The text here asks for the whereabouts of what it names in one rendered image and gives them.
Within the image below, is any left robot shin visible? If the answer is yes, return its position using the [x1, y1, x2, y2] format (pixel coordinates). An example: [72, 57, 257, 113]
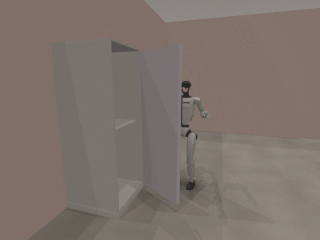
[187, 159, 195, 183]

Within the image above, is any robot left upper arm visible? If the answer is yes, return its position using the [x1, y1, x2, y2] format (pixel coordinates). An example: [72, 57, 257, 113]
[193, 97, 205, 117]

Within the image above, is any fridge door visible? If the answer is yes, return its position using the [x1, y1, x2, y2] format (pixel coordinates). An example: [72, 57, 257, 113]
[140, 43, 183, 205]

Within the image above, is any robot left hand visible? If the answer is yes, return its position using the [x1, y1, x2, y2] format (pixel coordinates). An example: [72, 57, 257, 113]
[202, 110, 210, 119]

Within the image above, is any robot left foot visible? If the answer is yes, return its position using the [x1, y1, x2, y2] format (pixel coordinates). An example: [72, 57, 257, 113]
[186, 180, 195, 191]

